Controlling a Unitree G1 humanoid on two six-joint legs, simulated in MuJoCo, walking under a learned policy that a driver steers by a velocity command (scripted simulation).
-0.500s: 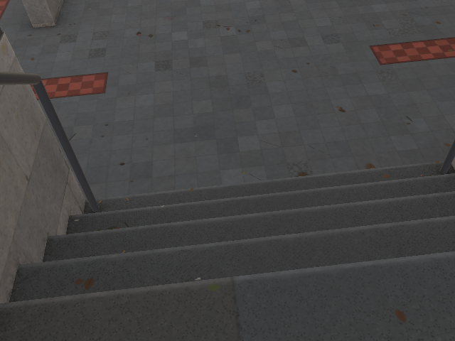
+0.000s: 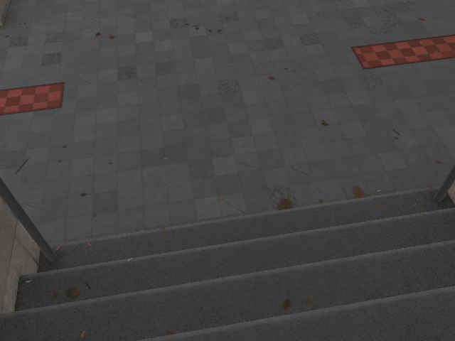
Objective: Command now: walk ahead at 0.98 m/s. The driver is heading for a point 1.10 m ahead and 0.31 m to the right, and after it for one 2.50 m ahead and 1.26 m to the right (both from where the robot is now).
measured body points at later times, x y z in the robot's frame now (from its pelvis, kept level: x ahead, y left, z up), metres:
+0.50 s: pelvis +0.43 -0.08 -0.17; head +0.41 -0.09 +0.28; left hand +0.48 +0.20 -0.29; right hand +0.45 -0.35 -0.31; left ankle +0.25 +0.10 -0.59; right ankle +0.45 -0.17 -0.89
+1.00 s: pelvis +0.79 -0.10 -0.44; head +0.77 -0.12 +0.01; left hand +1.01 +0.10 -0.52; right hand +0.61 -0.27 -0.59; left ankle +0.69 +0.02 -1.09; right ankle +0.92 -0.26 -1.03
